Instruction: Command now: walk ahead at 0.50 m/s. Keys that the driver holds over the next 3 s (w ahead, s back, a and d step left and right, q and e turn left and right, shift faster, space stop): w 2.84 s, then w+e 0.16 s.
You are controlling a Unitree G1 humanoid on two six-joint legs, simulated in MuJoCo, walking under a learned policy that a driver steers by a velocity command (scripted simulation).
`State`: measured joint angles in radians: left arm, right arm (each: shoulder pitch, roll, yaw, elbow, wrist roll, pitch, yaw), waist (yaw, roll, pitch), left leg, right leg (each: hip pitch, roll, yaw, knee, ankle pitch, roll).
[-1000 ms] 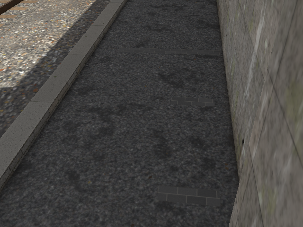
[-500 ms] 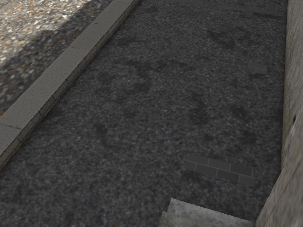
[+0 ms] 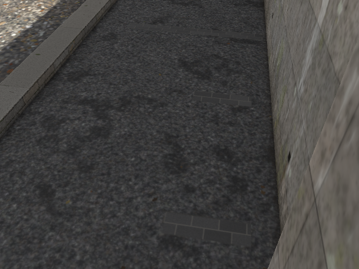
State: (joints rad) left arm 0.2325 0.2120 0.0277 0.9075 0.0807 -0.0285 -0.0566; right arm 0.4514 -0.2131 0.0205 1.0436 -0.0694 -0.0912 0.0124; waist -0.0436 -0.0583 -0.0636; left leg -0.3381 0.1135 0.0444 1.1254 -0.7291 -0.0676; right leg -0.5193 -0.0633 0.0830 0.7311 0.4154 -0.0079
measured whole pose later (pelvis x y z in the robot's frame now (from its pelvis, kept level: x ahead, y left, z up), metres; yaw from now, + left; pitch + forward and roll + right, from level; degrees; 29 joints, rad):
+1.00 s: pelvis +0.42 -0.07 -0.41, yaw -1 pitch -2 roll +1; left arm 0.20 0.20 0.02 0.90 0.11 -0.04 -0.08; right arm 0.54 -0.18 0.03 1.08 -0.08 -0.10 0.01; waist -0.06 -0.05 -0.07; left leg -0.34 0.04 0.06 1.06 -0.70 0.02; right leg -0.71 -0.05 0.08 0.90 0.45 -0.03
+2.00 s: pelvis +0.95 -0.12 -0.87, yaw +1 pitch +1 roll +6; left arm 0.16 0.22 -0.04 0.81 0.14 -0.06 -0.12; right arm 0.60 -0.17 0.07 1.09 -0.08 -0.17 0.00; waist -0.09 -0.09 -0.03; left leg -0.23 -0.09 0.13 1.06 -0.85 0.04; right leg -0.61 -0.13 0.10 0.64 0.45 -0.04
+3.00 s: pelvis +1.54 -0.12 -0.99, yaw -1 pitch +3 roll +1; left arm -0.06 0.21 0.05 0.84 -0.02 -0.08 -0.04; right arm 0.41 -0.21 -0.10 0.97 0.02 -0.09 -0.02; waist -0.08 -0.03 0.02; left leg 0.07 -0.04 0.05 0.26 -0.39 0.03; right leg -0.57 -0.01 -0.01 0.50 0.04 -0.10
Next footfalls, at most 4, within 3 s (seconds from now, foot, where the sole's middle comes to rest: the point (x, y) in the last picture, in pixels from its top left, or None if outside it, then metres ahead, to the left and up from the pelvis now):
0.10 right None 0.12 -0.17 -0.90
0.62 left None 0.40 0.05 -1.12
1.14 right None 0.57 -0.24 -1.33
1.64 left None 0.83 -0.03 -1.55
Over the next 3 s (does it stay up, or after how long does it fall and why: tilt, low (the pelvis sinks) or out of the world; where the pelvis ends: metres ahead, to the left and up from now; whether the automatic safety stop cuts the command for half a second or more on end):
stays up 1.54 -0.12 -0.99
